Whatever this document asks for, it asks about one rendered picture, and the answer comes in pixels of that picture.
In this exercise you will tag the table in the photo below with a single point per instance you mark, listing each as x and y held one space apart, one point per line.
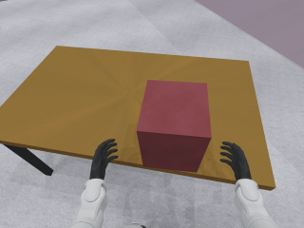
79 97

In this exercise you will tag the carton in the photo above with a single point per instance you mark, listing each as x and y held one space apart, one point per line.
174 128

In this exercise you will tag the robot left forearm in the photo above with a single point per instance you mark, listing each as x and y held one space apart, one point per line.
93 203

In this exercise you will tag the robot right hand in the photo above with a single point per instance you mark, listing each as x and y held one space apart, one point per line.
239 162

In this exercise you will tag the robot right forearm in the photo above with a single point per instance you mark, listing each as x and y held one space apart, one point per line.
250 204

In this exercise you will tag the robot left hand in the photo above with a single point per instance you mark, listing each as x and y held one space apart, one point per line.
101 159

